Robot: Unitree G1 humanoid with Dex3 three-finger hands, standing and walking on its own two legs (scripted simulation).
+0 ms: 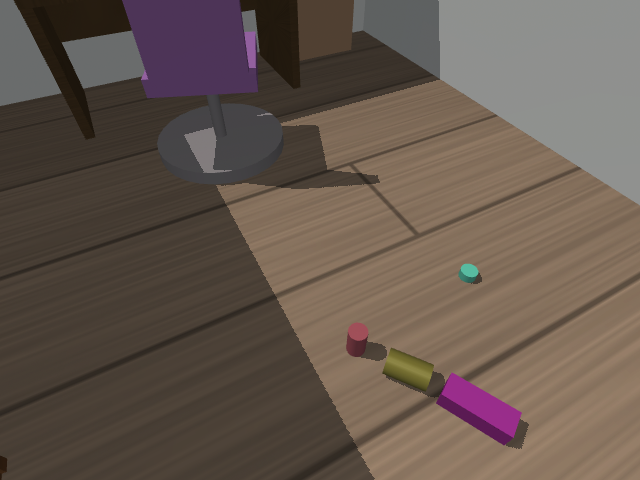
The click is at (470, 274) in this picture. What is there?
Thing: low tin
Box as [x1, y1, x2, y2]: [458, 264, 477, 282]
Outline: 464,264 461,266 458,273 459,277 464,281 471,282 474,280 477,274 477,269 471,264
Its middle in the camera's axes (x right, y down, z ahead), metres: +0.59 +0.13 +1.55
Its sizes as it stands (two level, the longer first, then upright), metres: 0.067 0.067 0.037
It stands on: the floor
